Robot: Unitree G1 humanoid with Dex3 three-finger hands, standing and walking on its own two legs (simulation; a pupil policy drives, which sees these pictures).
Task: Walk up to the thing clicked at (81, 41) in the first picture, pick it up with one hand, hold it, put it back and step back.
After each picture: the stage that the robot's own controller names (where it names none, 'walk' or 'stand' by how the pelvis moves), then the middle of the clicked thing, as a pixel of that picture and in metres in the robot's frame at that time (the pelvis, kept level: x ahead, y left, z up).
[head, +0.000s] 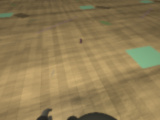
stand; (80, 41) +1.88 +0.38 -0.72
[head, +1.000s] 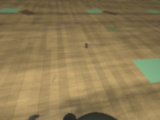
walk; (86, 45) +1.76 +0.18 -0.71
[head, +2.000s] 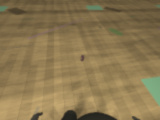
walk; (82, 58) +1.16 +0.21 -0.71
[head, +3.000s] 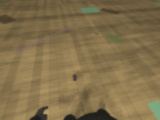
walk; (74, 77) +0.70 +0.24 -0.71
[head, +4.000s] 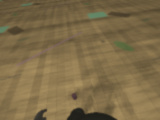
walk; (74, 96) +0.41 +0.28 -0.70
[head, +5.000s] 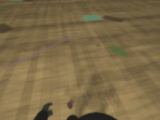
stand; (69, 105) +0.31 +0.24 -0.72
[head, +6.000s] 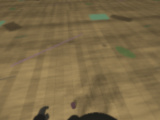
stand; (73, 105) +0.30 +0.21 -0.72
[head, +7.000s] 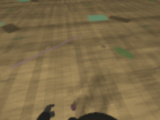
stand; (73, 107) +0.29 +0.20 -0.72
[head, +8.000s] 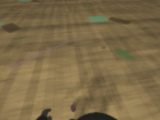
stand; (73, 108) +0.29 +0.19 -0.73
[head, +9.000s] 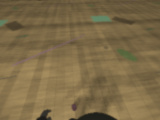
stand; (74, 107) +0.29 +0.18 -0.73
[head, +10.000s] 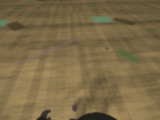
stand; (74, 108) +0.29 +0.17 -0.73
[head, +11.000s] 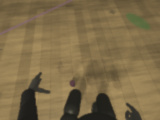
go down; (72, 83) +0.34 +0.18 -0.54
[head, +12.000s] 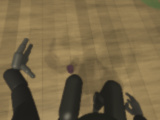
go down; (70, 69) +0.40 +0.20 -0.33
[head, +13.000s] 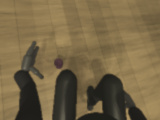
close in; (58, 64) +0.39 +0.22 -0.26
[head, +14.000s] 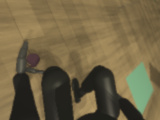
close; (32, 61) +0.39 +0.26 -0.22
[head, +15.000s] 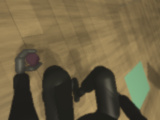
lift; (32, 60) +0.37 +0.26 -0.22
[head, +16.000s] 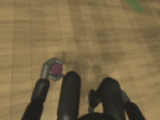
lift; (56, 70) +0.30 +0.25 -0.09
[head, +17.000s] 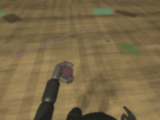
hold; (67, 75) +0.32 +0.17 +0.05
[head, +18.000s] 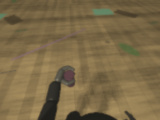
hold; (69, 79) +0.31 +0.16 +0.01
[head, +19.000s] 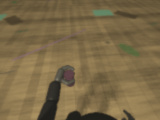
hold; (69, 78) +0.31 +0.17 +0.01
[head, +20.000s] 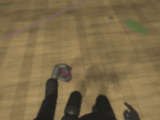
crouch; (66, 74) +0.34 +0.18 -0.05
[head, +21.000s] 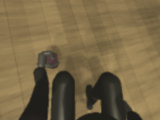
lower; (52, 61) +0.39 +0.23 -0.16
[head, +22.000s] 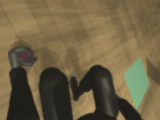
lower; (26, 57) +0.40 +0.27 -0.23
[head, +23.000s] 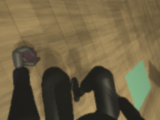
lower; (29, 57) +0.39 +0.27 -0.23
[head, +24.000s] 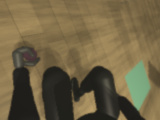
lower; (30, 57) +0.39 +0.27 -0.23
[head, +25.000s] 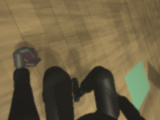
lower; (30, 57) +0.38 +0.27 -0.23
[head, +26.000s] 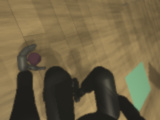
open; (33, 60) +0.37 +0.26 -0.23
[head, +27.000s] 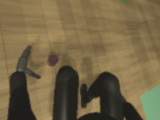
stand; (52, 61) +0.38 +0.24 -0.24
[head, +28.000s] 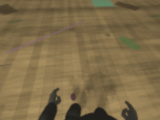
stand; (73, 97) +0.33 +0.17 -0.62
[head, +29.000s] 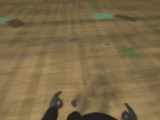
stand; (73, 103) +0.33 +0.18 -0.67
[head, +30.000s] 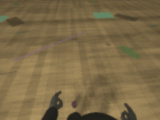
stand; (74, 104) +0.31 +0.17 -0.67
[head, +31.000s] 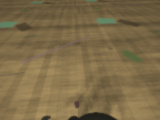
walk; (76, 104) +0.35 +0.17 -0.72
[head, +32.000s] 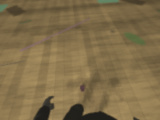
walk; (82, 88) +0.43 +0.12 -0.71
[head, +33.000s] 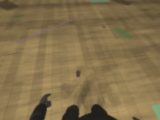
walk; (77, 74) +0.66 +0.17 -0.70
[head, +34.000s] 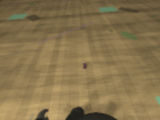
stand; (84, 66) +0.98 +0.22 -0.71
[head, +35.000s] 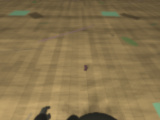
stand; (85, 67) +0.98 +0.14 -0.72
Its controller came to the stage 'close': yes
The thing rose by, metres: 0.72
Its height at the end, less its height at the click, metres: +0.00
